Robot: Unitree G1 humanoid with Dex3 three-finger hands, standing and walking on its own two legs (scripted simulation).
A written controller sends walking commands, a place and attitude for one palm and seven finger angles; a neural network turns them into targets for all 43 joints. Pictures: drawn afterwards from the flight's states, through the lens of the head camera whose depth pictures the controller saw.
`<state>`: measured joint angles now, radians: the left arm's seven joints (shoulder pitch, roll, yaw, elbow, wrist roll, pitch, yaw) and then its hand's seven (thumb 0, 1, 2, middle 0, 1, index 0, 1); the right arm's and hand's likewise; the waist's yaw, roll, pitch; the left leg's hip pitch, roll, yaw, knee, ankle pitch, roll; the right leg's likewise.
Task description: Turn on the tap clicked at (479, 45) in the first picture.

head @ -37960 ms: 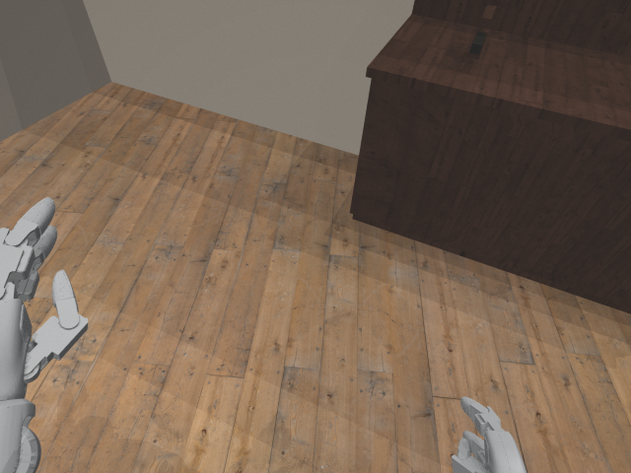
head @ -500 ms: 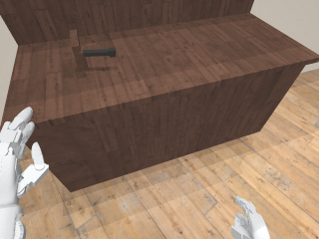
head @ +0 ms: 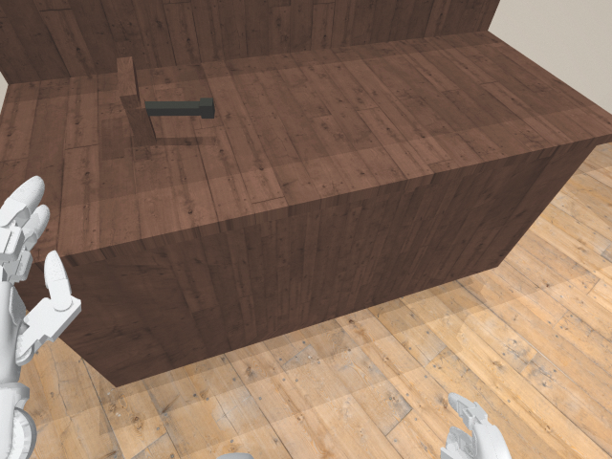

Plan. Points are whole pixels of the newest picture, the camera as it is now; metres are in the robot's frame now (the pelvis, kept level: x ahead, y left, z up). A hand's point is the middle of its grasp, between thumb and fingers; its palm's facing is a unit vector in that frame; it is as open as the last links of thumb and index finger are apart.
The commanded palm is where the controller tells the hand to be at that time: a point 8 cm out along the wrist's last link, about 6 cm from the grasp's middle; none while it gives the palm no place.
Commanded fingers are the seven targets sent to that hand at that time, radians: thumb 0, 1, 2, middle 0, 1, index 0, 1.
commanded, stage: take the last steps up to it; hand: left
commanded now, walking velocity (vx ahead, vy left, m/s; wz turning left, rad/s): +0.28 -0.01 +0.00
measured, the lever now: (207, 108) +0.70 +0.24 +0.06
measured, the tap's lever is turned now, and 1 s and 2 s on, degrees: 76 76 76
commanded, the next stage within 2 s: come to a stop and stand still in 0.46 s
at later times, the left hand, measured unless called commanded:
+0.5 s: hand (150, 202) +0.34 +0.21 +0.17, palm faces +0.36 -0.82 -0.44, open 7.4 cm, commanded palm +0.28 +0.25 +0.18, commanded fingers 0.00 0.90 0.90 -0.20 -0.30 -0.20 -0.30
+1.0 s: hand (176, 158) +0.43 +0.20 +0.16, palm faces +0.33 -0.79 -0.51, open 7.4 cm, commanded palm +0.37 +0.24 +0.18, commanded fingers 0.00 0.90 0.90 -0.20 -0.30 -0.20 -0.30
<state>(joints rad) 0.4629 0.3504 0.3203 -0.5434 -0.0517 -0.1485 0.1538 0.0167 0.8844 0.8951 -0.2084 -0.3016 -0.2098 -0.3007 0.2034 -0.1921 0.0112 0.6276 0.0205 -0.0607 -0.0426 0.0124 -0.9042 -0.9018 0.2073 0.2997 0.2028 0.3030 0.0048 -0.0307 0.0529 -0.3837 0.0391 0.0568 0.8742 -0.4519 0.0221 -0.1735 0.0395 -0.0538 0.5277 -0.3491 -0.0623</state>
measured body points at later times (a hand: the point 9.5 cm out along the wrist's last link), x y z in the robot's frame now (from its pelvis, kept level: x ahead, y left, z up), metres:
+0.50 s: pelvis +0.12 -0.03 +0.00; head +0.17 -0.03 +0.45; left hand +0.32 +0.25 +0.19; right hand +0.28 -0.26 -0.10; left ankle +0.11 +0.10 -0.69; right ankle +0.14 -0.12 -0.73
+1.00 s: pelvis +0.21 -0.04 +0.01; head +0.27 -0.05 +0.45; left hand +0.40 +0.24 +0.19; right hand +0.41 -0.27 -0.09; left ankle +0.22 +0.08 -0.72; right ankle +0.17 -0.12 -0.73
